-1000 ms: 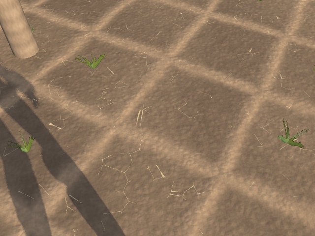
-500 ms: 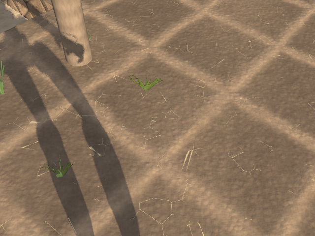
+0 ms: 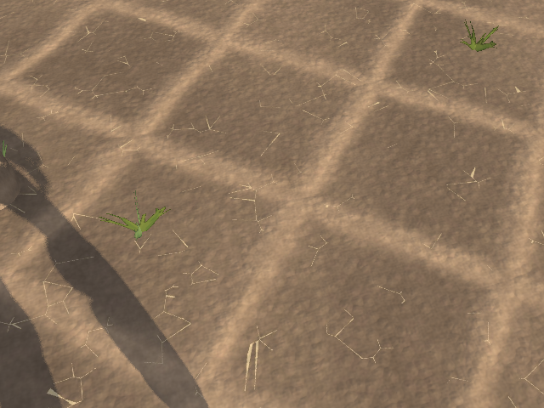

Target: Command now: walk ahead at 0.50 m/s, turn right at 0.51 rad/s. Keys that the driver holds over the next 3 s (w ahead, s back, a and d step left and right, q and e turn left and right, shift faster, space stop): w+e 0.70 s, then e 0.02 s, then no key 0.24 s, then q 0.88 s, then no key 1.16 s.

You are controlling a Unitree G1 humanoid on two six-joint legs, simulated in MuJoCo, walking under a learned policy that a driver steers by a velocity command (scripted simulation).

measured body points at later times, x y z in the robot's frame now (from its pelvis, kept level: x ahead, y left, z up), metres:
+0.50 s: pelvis +0.29 +0.02 +0.01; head +0.31 +0.02 +0.46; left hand +0.43 +0.28 -0.10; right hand +0.41 -0.28 -0.06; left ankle +0.39 +0.11 -0.71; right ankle +0.13 -0.06 -0.64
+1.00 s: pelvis +0.48 -0.09 +0.01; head +0.52 -0.13 +0.45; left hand +0.79 +0.00 -0.07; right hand +0.39 -0.37 -0.12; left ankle +0.44 +0.10 -0.64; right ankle +0.52 -0.22 -0.71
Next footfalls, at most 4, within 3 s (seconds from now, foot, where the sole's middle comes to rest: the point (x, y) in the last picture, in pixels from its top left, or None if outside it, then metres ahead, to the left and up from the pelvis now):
0.42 left None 0.43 0.10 -0.75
0.90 right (383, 352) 0.56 -0.25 -0.75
1.36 left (285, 333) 0.61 -0.01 -0.75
1.86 right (375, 339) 0.59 -0.23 -0.75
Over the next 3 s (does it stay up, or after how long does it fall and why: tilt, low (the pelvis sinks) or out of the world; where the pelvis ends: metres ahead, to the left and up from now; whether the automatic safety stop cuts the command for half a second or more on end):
stays up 0.56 -0.08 0.02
